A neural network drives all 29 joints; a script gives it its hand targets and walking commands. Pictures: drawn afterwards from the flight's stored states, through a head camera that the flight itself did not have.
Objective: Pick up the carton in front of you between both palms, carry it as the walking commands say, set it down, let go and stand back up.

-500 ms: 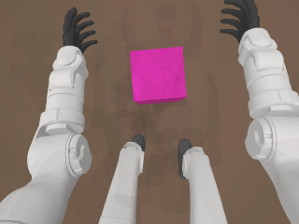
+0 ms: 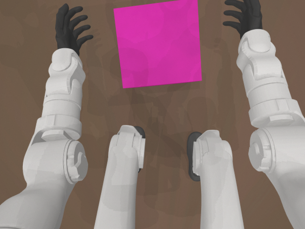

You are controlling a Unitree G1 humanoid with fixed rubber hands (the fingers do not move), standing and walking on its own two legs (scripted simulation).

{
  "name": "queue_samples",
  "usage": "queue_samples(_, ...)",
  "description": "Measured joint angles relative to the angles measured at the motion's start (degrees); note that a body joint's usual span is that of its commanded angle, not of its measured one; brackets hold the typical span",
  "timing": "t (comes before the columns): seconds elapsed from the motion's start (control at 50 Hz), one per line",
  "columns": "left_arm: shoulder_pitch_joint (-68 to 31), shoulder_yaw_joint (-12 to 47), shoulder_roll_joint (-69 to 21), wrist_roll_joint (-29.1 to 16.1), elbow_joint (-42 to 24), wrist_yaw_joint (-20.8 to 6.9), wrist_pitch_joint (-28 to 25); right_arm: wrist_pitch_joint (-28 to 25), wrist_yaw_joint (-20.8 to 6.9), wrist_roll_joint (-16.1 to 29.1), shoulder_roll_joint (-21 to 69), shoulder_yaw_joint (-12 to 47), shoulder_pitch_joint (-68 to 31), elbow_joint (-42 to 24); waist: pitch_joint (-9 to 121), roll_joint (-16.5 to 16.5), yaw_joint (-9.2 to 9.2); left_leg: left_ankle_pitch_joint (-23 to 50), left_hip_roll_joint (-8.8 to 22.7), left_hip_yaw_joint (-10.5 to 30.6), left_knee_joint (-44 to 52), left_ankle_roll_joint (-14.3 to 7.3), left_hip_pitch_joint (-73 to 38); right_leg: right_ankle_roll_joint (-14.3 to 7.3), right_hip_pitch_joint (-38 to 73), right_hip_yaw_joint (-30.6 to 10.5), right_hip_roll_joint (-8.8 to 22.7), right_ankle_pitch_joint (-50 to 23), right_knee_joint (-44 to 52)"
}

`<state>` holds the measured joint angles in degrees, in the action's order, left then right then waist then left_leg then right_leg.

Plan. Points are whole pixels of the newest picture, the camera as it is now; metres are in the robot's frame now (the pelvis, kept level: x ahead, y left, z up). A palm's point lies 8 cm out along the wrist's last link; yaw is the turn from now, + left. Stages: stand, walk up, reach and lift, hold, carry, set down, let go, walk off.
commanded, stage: reach and lift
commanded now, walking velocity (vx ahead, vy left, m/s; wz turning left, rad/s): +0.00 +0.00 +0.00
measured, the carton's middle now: (159, 53) +0.50 +0.04 -0.36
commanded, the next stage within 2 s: none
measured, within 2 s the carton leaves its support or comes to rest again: leaves its support in 1.26 s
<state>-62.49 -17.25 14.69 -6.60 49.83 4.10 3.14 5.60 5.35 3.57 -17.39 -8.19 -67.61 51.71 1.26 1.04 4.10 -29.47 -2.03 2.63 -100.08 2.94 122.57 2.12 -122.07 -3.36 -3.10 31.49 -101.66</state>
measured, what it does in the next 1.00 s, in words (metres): lowers itself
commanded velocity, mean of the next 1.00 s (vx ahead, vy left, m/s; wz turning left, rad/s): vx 0.00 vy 0.00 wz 0.00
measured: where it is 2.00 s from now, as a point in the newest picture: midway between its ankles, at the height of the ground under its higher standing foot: (165, 161)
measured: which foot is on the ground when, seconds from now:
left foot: down 0.00-1.00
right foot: down 0.00-1.00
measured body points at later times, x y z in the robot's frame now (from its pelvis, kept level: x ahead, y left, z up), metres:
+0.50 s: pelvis -0.03 +0.01 -0.11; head +0.35 +0.01 +0.12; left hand +0.50 +0.22 -0.31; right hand +0.54 -0.15 -0.31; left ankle +0.09 +0.13 -0.45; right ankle +0.08 -0.12 -0.45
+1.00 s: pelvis -0.04 +0.00 -0.11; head +0.34 +0.00 +0.13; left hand +0.51 +0.19 -0.30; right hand +0.53 -0.11 -0.30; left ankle +0.09 +0.13 -0.45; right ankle +0.08 -0.12 -0.45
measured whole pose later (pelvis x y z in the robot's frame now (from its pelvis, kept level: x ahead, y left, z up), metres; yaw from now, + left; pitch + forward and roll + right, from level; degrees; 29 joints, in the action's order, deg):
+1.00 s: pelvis -0.04 +0.00 -0.11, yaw +0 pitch +38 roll +1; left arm -84.7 -8.2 17.0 -12.2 67.2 8.2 0.7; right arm 2.7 8.8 10.1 -17.1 -1.0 -87.6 67.2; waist -21.6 0.4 3.5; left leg -30.1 -1.2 1.9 -122.5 2.8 129.9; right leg 2.9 -129.3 -2.9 -3.6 32.4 -124.2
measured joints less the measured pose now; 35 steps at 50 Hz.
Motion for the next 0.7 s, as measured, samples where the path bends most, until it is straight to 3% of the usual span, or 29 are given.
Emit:
queue_samples(0.1,-3.9,2.2,1.8,-2.4,1.2,0.9,1.4,1.4,0.7,2.5,-1.7,2.0,-4.2,1.3,-4.6,-0.2,-0.07,-0.3,-0.4,0.1,-7.9,0.4,4.3,0.3,-4.2,0.1,-0.3,0.6,-8.1)
queue_samples(0.36,-17.2,5.3,4.0,-3.6,13.6,2.0,-0.3,-0.8,-0.1,6.0,-4.8,4.7,-17.2,14.2,-18.6,-0.6,0.02,0.1,-0.1,-0.4,-19.7,0.2,8.6,1.3,-8.3,0.0,-0.9,0.2,-19.8)
queue_samples(0.48,-18.1,7.1,4.3,-5.7,14.3,2.5,-1.8,-2.3,0.5,7.5,-5.3,7.1,-17.2,13.5,-22.9,-1.7,-0.45,-1.6,0.6,-1.4,-23.1,-0.8,7.6,1.5,-7.2,-0.4,-0.3,2.2,-23.2)
queue_samples(0.7,-17.7,8.7,4.4,-6.4,15.6,2.3,-2.7,-3.0,1.3,8.3,-3.3,7.5,-15.1,12.6,-20.1,-0.7,-0.51,-2.5,0.8,-0.9,-24.5,-0.5,8.6,1.0,-8.3,0.3,-0.2,3.0,-24.5)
